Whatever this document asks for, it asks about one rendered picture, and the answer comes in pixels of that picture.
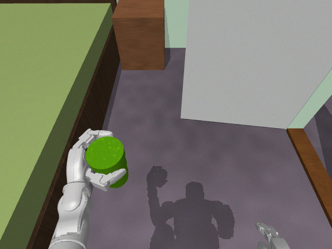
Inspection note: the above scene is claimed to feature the cup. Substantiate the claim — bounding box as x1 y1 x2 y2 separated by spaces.
86 136 128 188

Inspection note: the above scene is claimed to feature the left robot arm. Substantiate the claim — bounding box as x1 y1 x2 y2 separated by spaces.
48 182 93 249

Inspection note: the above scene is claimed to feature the right robot hand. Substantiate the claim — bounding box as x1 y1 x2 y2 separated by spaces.
255 222 290 249

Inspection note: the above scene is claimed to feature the left robot hand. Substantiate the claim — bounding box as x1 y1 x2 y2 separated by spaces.
66 129 127 191

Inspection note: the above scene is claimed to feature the bed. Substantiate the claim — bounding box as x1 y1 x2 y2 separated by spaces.
0 0 120 249

